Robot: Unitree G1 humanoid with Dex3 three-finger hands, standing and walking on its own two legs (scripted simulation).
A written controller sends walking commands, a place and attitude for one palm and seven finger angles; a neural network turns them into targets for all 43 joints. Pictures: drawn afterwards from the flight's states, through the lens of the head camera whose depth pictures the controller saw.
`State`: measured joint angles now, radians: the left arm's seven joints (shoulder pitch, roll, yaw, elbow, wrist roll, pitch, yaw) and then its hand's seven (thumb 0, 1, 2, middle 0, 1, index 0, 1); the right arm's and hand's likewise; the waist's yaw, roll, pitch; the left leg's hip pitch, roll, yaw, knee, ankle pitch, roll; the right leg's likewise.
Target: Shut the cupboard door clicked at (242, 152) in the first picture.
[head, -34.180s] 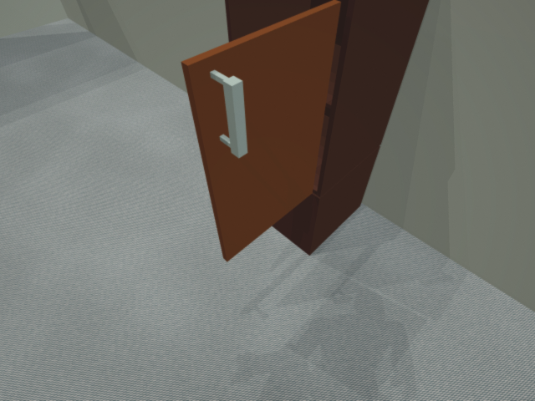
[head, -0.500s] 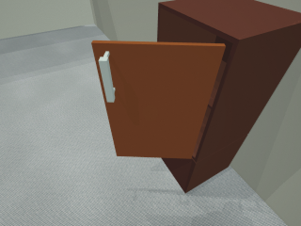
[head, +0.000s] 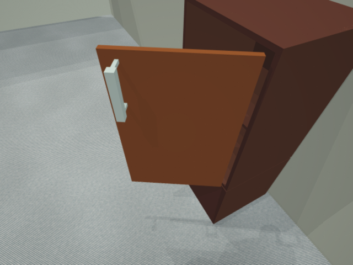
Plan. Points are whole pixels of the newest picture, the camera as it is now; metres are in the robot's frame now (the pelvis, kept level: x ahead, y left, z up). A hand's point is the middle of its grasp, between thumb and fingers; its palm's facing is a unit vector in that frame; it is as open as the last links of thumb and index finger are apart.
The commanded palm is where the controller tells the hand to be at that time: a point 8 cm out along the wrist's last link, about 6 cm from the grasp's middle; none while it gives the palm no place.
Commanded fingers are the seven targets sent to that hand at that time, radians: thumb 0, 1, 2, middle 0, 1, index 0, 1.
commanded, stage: look again from close up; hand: left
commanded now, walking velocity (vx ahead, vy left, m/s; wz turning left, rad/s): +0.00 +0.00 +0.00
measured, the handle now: (118, 91) +0.47 +0.18 +0.15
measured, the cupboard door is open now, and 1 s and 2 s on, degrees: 59 59 59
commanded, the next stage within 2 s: raise the hand and make a fist in 0.16 s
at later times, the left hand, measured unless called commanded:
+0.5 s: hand (100, 226) +0.20 +0.18 +0.01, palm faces +0.15 -0.99 -0.02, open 7.0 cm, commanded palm +0.11 +0.22 -0.04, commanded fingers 0.00 0.90 0.90 -0.42 -0.54 -0.42 -0.54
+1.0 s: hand (89, 238) +0.17 +0.18 +0.03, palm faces -0.01 -1.00 -0.06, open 4.6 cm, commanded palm +0.13 +0.23 +0.04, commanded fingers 0.00 0.90 0.90 -0.88 -1.04 -0.88 -1.04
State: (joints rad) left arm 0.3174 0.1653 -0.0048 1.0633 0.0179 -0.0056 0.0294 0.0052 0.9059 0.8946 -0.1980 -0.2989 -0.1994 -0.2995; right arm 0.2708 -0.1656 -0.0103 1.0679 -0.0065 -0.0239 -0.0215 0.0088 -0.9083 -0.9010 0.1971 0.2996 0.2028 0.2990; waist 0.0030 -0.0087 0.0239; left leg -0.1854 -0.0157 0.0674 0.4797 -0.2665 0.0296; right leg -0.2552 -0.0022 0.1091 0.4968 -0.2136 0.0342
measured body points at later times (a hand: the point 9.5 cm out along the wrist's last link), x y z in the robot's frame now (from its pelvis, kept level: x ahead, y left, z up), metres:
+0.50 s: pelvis -0.01 -0.02 -0.03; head -0.01 -0.03 +0.42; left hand +0.18 +0.23 +0.02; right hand +0.16 -0.27 -0.11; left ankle +0.00 +0.10 -0.74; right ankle +0.04 -0.14 -0.74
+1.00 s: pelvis -0.01 -0.02 -0.06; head +0.01 -0.02 +0.39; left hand +0.16 +0.24 +0.04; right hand +0.19 -0.20 -0.12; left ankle +0.00 +0.10 -0.74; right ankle +0.04 -0.14 -0.74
